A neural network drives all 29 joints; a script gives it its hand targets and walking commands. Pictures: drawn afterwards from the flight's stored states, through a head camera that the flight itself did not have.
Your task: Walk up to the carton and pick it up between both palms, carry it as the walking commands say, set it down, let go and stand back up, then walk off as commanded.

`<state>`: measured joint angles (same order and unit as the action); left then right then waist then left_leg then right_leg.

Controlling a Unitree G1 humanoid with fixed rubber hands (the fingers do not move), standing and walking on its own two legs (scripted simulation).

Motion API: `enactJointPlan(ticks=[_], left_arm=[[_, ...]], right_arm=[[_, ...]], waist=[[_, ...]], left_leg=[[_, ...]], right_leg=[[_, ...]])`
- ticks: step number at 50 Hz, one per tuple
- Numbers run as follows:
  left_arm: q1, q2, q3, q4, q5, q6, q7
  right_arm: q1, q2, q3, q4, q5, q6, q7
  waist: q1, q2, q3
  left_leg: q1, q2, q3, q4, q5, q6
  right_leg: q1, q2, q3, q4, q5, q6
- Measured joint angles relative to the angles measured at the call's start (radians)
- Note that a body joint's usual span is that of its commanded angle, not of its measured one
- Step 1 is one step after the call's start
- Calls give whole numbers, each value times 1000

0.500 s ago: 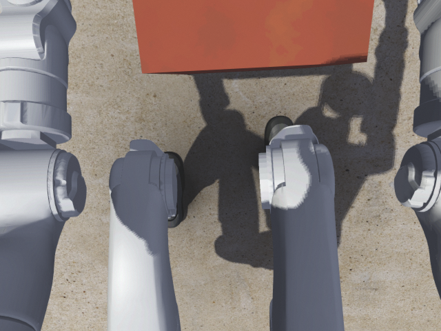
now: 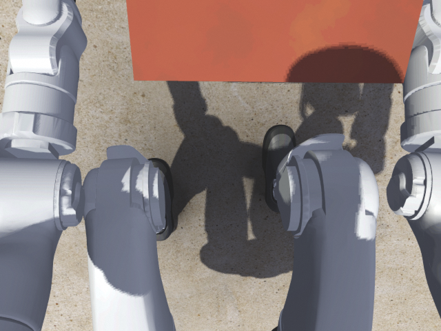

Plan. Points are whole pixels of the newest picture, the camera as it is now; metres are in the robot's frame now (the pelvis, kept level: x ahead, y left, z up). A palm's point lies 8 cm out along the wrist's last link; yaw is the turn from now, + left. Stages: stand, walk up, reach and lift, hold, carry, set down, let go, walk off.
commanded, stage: reach and lift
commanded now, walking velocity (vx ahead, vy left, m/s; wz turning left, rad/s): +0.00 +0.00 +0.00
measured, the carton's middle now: out of the picture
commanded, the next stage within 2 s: none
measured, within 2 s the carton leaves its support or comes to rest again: leaves its support in 1.34 s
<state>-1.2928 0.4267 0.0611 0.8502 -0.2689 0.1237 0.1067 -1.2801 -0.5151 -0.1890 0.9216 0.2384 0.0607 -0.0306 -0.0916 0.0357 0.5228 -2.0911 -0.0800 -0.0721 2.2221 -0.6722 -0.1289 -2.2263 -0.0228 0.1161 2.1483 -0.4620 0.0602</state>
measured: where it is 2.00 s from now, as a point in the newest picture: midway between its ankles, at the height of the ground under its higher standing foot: (218, 197)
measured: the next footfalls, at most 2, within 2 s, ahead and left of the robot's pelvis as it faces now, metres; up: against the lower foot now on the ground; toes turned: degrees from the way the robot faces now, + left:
none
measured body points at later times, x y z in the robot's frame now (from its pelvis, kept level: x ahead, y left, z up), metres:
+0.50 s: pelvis -0.01 +0.00 +0.01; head +0.35 -0.07 +0.25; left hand +0.56 +0.09 -0.17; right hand +0.50 -0.29 -0.17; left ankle +0.10 +0.15 -0.34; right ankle +0.14 -0.15 -0.34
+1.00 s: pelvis -0.02 +0.00 +0.01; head +0.35 -0.07 +0.25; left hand +0.55 +0.08 -0.17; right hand +0.50 -0.28 -0.17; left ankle +0.10 +0.15 -0.34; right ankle +0.14 -0.15 -0.34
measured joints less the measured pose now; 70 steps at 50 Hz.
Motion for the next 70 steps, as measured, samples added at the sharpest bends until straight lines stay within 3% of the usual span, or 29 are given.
enactJointPlan(ticks=[12,38,48,53,59,70], left_arm=[[-61,-25,-7,88,4,5,10],[-138,-79,-35,198,5,-37,33],[-146,-80,-30,211,0,-34,30],[-172,-105,38,233,63,-2,19],[-161,-122,82,191,100,33,9],[-144,-121,76,138,95,72,19]], right_arm=[[-29,10,48,40,10,13,-6],[-117,84,160,114,47,-8,-80],[-129,84,154,135,59,-6,-71],[-153,75,120,156,31,32,-44],[-160,75,79,148,9,59,-23],[-153,76,58,92,0,113,-25]], waist=[[-20,17,-1],[-16,-9,0],[-19,3,-1],[-15,16,-6],[-17,23,-2],[-20,27,0]], left_leg=[[28,11,22,-26,22,22],[44,21,9,-58,43,3],[37,8,3,-55,50,3],[27,-6,-6,-42,52,5],[16,-24,-15,-26,56,9],[6,-39,-20,-18,64,1]], right_leg=[[32,11,16,-29,22,13],[35,34,3,-60,57,-5],[37,33,1,-60,57,-1],[35,29,-3,-51,56,3],[32,22,-8,-36,53,3],[32,18,-9,-30,51,9]])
